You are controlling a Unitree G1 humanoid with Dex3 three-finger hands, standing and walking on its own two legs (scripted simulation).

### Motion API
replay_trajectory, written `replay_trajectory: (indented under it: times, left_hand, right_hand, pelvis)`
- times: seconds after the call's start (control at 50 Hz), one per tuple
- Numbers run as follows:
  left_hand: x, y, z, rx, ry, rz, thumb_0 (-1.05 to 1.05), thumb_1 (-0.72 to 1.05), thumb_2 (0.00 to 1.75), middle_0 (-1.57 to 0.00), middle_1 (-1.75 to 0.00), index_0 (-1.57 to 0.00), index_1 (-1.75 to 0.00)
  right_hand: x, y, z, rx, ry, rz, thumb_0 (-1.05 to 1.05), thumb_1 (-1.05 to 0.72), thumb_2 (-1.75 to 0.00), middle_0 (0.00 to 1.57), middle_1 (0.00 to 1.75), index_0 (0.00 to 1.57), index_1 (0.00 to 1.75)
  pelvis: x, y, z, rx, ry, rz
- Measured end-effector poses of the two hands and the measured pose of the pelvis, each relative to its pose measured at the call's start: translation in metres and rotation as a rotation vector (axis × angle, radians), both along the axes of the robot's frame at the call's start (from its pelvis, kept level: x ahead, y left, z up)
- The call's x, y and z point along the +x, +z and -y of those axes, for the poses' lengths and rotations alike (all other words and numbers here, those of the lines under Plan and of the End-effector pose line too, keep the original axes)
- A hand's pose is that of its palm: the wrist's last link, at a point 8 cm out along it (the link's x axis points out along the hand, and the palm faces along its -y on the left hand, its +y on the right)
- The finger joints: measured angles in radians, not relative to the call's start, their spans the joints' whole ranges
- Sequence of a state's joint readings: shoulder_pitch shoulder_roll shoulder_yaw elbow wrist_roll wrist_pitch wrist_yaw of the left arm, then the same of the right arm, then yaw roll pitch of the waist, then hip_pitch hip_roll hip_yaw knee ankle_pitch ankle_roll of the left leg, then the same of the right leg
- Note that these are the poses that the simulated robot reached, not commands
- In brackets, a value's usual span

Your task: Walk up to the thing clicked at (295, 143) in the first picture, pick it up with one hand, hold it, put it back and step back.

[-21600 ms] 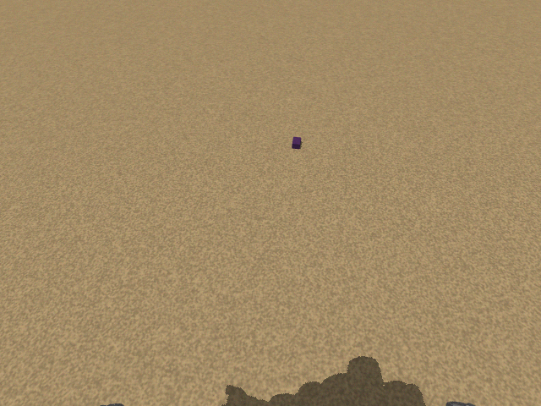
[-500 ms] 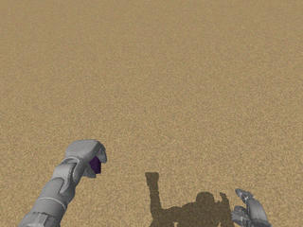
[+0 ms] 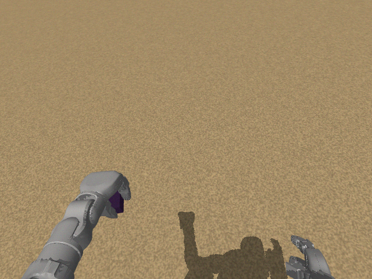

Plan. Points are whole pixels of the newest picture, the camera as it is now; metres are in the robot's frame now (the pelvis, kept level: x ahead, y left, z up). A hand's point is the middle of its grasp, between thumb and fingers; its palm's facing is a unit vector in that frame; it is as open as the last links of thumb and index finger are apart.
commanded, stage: crouch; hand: left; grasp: from above
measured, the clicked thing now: (113, 200) +0.31 +0.22 -0.06
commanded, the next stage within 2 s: none
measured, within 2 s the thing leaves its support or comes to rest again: neither
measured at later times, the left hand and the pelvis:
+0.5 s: hand (117, 216) +0.28 +0.23 -0.12, palm faces -0.45 +0.00 -0.89, open 6.8 cm; pelvis -0.02 +0.00 -0.03, yaw +1 degrees
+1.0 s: hand (137, 233) +0.31 +0.23 -0.37, palm faces -0.45 +0.03 -0.89, open 6.8 cm; pelvis -0.07 +0.01 -0.23, yaw +0 degrees
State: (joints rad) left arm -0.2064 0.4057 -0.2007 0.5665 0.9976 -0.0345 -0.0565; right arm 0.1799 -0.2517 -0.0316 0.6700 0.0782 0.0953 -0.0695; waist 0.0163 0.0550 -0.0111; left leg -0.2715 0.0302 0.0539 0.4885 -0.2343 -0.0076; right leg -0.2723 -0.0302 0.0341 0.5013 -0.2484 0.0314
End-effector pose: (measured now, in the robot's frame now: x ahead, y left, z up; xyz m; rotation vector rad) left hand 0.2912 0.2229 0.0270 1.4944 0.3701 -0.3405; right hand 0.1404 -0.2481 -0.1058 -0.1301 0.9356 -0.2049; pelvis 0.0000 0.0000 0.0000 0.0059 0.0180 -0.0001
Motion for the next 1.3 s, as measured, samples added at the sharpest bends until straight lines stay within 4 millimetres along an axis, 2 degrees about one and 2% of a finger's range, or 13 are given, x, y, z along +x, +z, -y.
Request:
replay_trajectory:
  times: [0.26,0.36,0.46,0.56,0.7,0.82,0.92,1.02,1.14,1.3]
  left_hand:
    - [-0.004,-0.01,0.002,-0.005,-0.005,-0.013,-0.09,0.33,0.18,-0.79,-0.25,-1.11,-0.28]
    - [-0.006,-0.032,0.001,-0.001,-0.009,-0.019,-0.1,0.32,0.19,-0.82,-0.21,-1.11,-0.25]
    - [-0.006,-0.069,-0.002,0.029,-0.024,-0.017,-0.11,0.31,0.19,-0.83,-0.17,-1.11,-0.23]
    - [0.003,-0.115,-0.003,0.06,-0.031,0.005,-0.12,0.3,0.2,-0.85,-0.14,-1.13,-0.21]
    - [0.014,-0.189,0.0,0.074,-0.045,0.021,-0.13,0.32,0.18,-0.86,-0.09,-1.17,-0.18]
    - [0.024,-0.25,-0.003,0.084,-0.036,0.031,-0.14,0.31,0.19,-0.87,-0.06,-1.17,-0.16]
    - [0.028,-0.299,-0.007,0.091,-0.022,0.012,-0.13,0.3,0.2,-0.88,-0.06,-1.15,-0.15]
    - [0.029,-0.349,-0.01,0.078,-0.013,-0.021,-0.12,0.29,0.21,-0.87,-0.07,-1.14,-0.17]
    - [0.03,-0.403,-0.009,0.051,-0.035,-0.024,-0.11,0.3,0.21,-0.86,-0.11,-1.13,-0.2]
    - [0.038,-0.455,-0.013,0.052,-0.024,0.003,-0.09,0.31,0.19,-0.82,-0.19,-1.14,-0.25]
  right_hand:
    - [-0.001,0.001,0.0,-0.001,0.004,-0.007,0.01,-0.9,-0.9,0.2,0.3,0.2,0.3]
    - [-0.005,-0.004,0.002,-0.014,0.016,-0.033,0.01,-0.9,-0.9,0.2,0.3,0.2,0.3]
    - [-0.017,-0.02,0.008,-0.044,0.029,-0.089,0.01,-0.9,-0.9,0.2,0.3,0.2,0.3]
    - [-0.041,-0.051,0.018,-0.081,0.024,-0.156,0.01,-0.9,-0.9,0.2,0.3,0.2,0.3]
    - [-0.088,-0.109,0.028,-0.129,-0.016,-0.251,0.01,-0.91,-0.9,0.2,0.3,0.2,0.3]
    - [-0.126,-0.168,0.025,-0.143,-0.038,-0.323,0.01,-0.91,-0.9,0.2,0.3,0.2,0.3]
    - [-0.145,-0.214,0.017,-0.127,-0.034,-0.363,0.01,-0.91,-0.9,0.2,0.3,0.2,0.3]
    - [-0.152,-0.255,0.01,-0.109,-0.004,-0.379,0.01,-0.9,-0.9,0.2,0.3,0.2,0.3]
    - [-0.146,-0.295,0.01,-0.108,0.048,-0.384,0.01,-0.9,-0.9,0.2,0.3,0.2,0.3]
    - [-0.131,-0.333,0.019,-0.125,0.108,-0.382,0.0,-0.9,-0.9,0.2,0.3,0.2,0.3]
  pelvis:
    - [-0.001,0.0,0.001,0.001,0.002,-0.006]
    - [-0.005,-0.005,0.002,0.001,0.011,-0.036]
    - [-0.012,-0.02,0.002,-0.005,0.021,-0.11]
    - [-0.021,-0.051,0.0,-0.019,0.027,-0.21]
    - [-0.038,-0.108,-0.006,-0.037,0.025,-0.342]
    - [-0.052,-0.162,-0.011,-0.048,0.022,-0.44]
    - [-0.064,-0.203,-0.012,-0.053,0.022,-0.497]
    - [-0.071,-0.239,-0.011,-0.06,0.023,-0.545]
    - [-0.074,-0.28,-0.008,-0.072,0.021,-0.591]
    - [-0.075,-0.321,-0.004,-0.082,0.016,-0.616]
